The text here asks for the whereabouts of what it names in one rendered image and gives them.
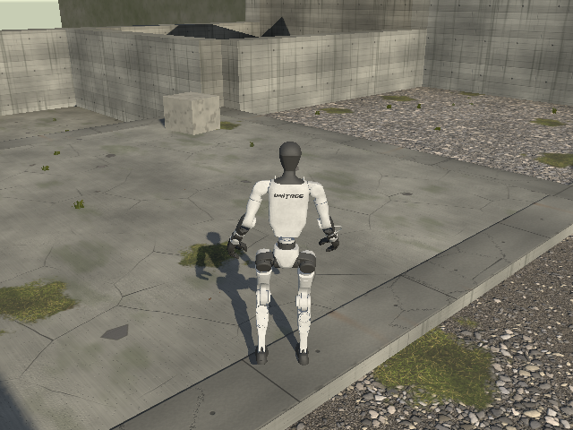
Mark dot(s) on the robot left shin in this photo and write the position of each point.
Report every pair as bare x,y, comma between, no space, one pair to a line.
262,318

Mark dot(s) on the robot left forearm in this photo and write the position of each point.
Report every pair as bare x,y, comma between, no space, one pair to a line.
239,232

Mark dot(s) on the left robot hand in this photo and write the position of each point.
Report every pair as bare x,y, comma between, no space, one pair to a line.
231,248

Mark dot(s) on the left robot upper arm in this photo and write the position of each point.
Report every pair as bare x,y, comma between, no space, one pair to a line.
259,189

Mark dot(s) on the right robot hand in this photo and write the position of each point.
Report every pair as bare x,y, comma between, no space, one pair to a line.
334,245

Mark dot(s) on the right robot thigh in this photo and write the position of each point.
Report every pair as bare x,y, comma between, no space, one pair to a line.
305,271

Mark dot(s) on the right robot upper arm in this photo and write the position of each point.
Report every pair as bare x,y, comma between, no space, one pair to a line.
316,190

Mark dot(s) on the robot right forearm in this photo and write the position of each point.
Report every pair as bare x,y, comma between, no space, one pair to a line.
330,233

